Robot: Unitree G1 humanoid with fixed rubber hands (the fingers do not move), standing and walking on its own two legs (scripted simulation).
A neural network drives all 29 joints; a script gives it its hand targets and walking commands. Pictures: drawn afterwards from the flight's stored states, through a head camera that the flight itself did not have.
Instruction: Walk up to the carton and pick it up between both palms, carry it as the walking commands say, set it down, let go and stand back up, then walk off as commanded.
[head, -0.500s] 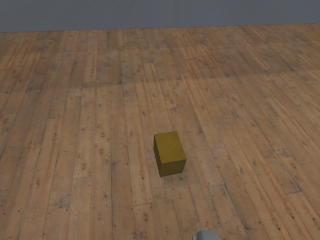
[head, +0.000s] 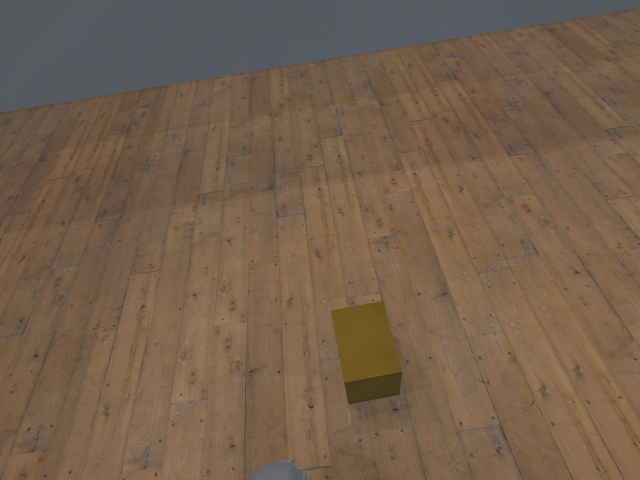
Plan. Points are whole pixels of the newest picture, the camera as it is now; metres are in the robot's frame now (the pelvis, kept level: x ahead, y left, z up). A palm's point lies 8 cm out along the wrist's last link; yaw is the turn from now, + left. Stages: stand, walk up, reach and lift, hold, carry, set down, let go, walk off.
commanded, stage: walk up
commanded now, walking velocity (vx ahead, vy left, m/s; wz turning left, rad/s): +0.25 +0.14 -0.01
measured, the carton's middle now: (365, 352) +0.58 +0.00 -0.69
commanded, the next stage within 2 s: none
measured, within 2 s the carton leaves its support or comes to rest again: neither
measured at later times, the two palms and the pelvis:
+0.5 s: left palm out of the picture +0.14 +0.29 -0.15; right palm out of the picture +0.07 -0.18 -0.11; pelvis +0.11 +0.05 +0.01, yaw +0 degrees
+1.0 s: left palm (213, 461) +0.18 +0.21 -0.13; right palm out of the picture +0.10 -0.23 -0.16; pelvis +0.13 -0.01 +0.00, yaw -1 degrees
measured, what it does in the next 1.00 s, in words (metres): walks ahead: left foot, then right foot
